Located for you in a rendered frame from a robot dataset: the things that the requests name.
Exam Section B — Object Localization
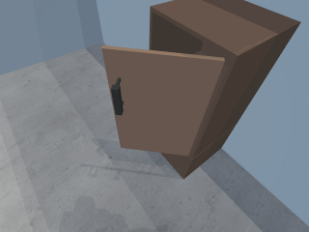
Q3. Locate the handle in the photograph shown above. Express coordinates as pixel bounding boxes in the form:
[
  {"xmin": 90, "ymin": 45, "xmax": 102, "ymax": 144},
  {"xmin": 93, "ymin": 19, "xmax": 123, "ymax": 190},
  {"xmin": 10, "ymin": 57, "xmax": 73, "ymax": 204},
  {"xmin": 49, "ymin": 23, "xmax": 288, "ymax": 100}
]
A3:
[{"xmin": 111, "ymin": 77, "xmax": 124, "ymax": 116}]

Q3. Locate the cupboard door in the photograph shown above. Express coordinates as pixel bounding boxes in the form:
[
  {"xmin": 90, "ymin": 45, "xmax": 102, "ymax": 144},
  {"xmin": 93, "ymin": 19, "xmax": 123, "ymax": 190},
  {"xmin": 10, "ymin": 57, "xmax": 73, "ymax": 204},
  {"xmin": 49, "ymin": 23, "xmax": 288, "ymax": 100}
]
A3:
[{"xmin": 101, "ymin": 45, "xmax": 225, "ymax": 156}]

